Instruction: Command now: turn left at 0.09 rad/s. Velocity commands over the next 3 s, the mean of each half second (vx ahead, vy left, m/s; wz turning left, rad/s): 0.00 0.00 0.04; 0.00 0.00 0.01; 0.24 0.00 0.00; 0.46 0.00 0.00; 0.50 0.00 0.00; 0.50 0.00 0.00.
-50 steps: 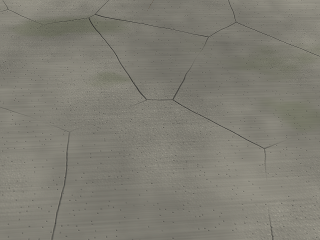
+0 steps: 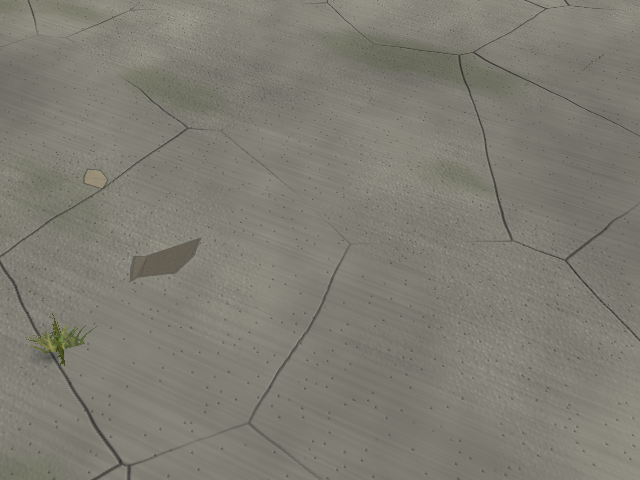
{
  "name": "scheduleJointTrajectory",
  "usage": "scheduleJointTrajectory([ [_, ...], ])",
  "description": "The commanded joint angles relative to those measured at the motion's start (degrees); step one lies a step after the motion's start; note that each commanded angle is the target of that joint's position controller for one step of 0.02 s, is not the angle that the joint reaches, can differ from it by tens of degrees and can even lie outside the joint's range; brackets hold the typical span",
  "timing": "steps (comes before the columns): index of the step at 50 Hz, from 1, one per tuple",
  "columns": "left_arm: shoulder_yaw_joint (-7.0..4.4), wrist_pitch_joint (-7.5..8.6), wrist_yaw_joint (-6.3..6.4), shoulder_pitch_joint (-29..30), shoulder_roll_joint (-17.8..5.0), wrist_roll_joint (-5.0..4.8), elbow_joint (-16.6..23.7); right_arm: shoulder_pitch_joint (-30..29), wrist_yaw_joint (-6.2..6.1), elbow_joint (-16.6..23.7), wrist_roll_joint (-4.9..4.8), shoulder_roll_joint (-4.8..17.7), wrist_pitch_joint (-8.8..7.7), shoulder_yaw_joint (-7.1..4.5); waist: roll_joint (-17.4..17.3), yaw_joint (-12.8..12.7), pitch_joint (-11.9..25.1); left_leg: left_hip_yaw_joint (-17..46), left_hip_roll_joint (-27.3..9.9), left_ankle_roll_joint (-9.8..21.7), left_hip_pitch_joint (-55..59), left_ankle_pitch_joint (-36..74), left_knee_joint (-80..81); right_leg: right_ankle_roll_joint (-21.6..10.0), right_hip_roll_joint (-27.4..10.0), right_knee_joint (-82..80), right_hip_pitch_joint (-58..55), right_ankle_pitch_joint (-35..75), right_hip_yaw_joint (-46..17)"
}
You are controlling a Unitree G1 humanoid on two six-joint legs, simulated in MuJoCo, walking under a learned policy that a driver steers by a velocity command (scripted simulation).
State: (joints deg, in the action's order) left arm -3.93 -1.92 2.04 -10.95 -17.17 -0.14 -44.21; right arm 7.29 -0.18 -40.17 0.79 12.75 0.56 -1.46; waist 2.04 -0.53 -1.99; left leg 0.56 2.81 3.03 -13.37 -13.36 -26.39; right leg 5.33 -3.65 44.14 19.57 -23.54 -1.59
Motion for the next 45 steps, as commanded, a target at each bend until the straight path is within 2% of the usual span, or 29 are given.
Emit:
scheduleJointTrajectory([
  [1,-0.45,0.97,0.0,0.8,-3.7,-0.17,3.0,-1.3,-0.2,1.9,-0.2,8.6,-0.45,-2.18,-9.6,0.9,4.7,13.0,-14.2,9.6,4.2,15.3,6.5,-0.6,0.3,-9.8,-3.4,2.9,0.5],
  [2,-0.28,1.18,-0.11,-0.6,-3.3,0.02,2.1,-2.0,-0.18,1.4,-0.58,8.0,-0.44,-1.89,-8.8,-0.4,4.2,12.6,-13.3,8.5,2.8,12.5,6.1,-1.3,0.7,-16.4,-6.7,8.4,1.0],
  [3,-0.09,1.45,-0.25,-1.4,-3.6,0.73,1.6,-1.0,-0.1,0.4,-0.82,7.4,-0.64,-1.64,-7.1,-1.0,3.9,12.1,-12.1,6.2,0.6,9.3,6.2,-2.2,0.2,-22.2,-11.2,17.1,0.1],
  [4,-0.31,1.67,-0.15,-1.9,-5.9,1.34,1.6,0.8,0.04,-0.4,-0.14,6.7,-1.12,-1.41,-4.2,-0.1,4.7,10.9,-10.0,3.4,-1.4,5.4,5.3,-3.4,-2.8,-22.0,-15.3,25.9,-3.3],
  [5,-1.07,1.67,-0.08,-1.6,-9.4,0.88,1.4,2.9,0.5,-0.8,0.49,7.6,-1.57,-1.82,1.3,2.5,4.4,7.9,-6.5,1.4,-2.5,1.3,5.0,-5.1,-4.3,-18.6,-15.2,27.8,-3.2],
  [6,-1.11,1.87,-0.56,-0.7,-8.0,0.29,0.5,1.4,0.38,-1.0,0.43,7.3,-1.5,-1.78,3.9,1.7,4.0,4.7,-4.0,-0.4,0.9,-0.2,4.5,-6.6,-2.8,-18.8,-9.8,18.4,-2.7],
  [7,-0.44,2.25,-0.89,0.2,-5.4,0.53,0.6,-1.1,0.15,-1.1,0.3,7.9,-1.27,-1.88,2.4,0.6,2.8,4.3,-3.8,-0.9,2.3,0.0,3.0,-6.4,-2.0,-20.2,-7.5,15.0,-2.5],
  [8,-0.08,2.6,-0.87,0.8,-4.4,1.0,0.2,-1.8,-0.2,-1.2,0.03,7.2,-0.93,-1.88,2.3,0.7,3.0,4.2,-4.1,-0.7,3.0,1.3,2.4,-5.7,-1.8,-20.8,-6.7,14.7,-2.4],
  [9,0.15,3.0,-0.91,0.9,-4.1,1.06,0.0,-1.7,-0.45,-1.6,-0.09,7.1,-0.42,-1.87,2.4,0.6,2.3,4.6,-4.3,-0.4,2.7,2.9,2.4,-5.2,-1.3,-21.0,-6.7,15.6,-2.0],
  [12,0.4,3.57,-0.68,-0.4,-4.0,0.79,-1.5,-0.3,-0.76,-3.2,-0.07,6.8,0.13,-2.02,0.7,0.5,2.2,4.5,-4.3,-0.3,2.8,4.4,2.5,-4.7,-0.8,-20.5,-7.3,15.5,-1.5],
  [20,0.9,3.4,-0.13,-0.6,-3.8,0.62,-4.7,1.4,-1.23,-8.1,-0.38,6.9,0.01,-2.31,-2.1,0.3,1.2,4.0,-4.3,-1.3,3.1,6.6,2.7,-5.1,0.0,-20.8,-7.7,15.1,-1.0],
  [32,1.5,3.16,-0.07,-0.9,-2.9,0.47,-9.8,2.7,-1.93,-14.5,-0.62,7.1,-0.03,-2.13,-2.0,0.5,0.8,3.4,-4.3,-1.7,4.0,8.1,3.0,-5.3,1.2,-21.5,-7.9,15.5,-0.2],
  [45,2.07,2.93,0.25,-2.6,-2.4,0.38,-13.8,3.7,-2.13,-18.9,-0.73,6.3,-0.12,-1.52,-2.1,0.5,0.1,2.6,-4.0,-1.9,3.6,7.6,3.3,-5.5,1.9,-22.0,-7.5,14.9,0.2],
])
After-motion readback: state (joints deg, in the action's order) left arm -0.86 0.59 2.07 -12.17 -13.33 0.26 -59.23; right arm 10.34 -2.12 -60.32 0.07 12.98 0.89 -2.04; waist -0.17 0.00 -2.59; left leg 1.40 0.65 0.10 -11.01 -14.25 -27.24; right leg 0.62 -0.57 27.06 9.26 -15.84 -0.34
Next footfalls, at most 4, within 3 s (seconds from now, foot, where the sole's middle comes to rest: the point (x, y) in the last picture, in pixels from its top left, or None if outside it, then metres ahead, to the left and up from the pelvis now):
0.08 right None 0.03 -0.15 -0.78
1.76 right None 0.43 -0.15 -0.78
2.34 left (285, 367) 0.74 0.09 -0.78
2.88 right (382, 264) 1.04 -0.15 -0.78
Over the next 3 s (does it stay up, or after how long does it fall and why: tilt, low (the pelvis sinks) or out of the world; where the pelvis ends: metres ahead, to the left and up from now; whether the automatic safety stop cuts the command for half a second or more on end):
stays up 0.94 -0.06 -0.01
